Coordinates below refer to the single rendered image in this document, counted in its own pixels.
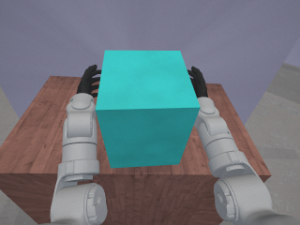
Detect robot left forearm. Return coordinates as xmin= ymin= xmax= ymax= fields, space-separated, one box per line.
xmin=50 ymin=93 xmax=99 ymax=221

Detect left robot upper arm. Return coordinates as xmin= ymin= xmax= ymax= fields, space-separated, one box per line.
xmin=38 ymin=183 xmax=108 ymax=225

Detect robot right hand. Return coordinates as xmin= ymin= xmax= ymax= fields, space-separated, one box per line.
xmin=187 ymin=67 xmax=208 ymax=98

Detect pedestal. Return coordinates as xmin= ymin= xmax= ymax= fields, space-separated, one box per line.
xmin=0 ymin=76 xmax=272 ymax=225

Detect robot right forearm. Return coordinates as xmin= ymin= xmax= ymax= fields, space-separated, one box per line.
xmin=193 ymin=97 xmax=273 ymax=207

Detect robot left hand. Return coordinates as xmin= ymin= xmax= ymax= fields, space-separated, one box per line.
xmin=76 ymin=65 xmax=102 ymax=98

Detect right robot upper arm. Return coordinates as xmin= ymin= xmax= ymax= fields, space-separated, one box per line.
xmin=214 ymin=173 xmax=300 ymax=225

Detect carton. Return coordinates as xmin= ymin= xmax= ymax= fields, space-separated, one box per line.
xmin=96 ymin=50 xmax=201 ymax=169

